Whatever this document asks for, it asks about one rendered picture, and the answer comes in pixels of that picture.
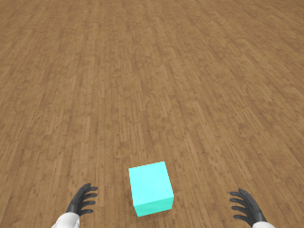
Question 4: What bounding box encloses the right robot hand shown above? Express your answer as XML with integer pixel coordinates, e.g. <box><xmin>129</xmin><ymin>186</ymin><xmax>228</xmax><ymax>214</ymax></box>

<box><xmin>229</xmin><ymin>188</ymin><xmax>267</xmax><ymax>228</ymax></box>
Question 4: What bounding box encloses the left robot forearm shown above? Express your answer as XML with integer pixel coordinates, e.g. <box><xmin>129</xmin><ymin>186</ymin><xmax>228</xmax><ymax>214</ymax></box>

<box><xmin>51</xmin><ymin>212</ymin><xmax>80</xmax><ymax>228</ymax></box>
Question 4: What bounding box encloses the left robot hand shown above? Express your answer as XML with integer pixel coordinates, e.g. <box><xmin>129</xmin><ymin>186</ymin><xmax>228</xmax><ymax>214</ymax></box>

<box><xmin>66</xmin><ymin>183</ymin><xmax>98</xmax><ymax>217</ymax></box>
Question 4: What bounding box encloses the carton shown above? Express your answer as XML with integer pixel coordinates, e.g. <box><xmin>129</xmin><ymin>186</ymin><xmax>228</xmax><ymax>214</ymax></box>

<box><xmin>128</xmin><ymin>161</ymin><xmax>174</xmax><ymax>217</ymax></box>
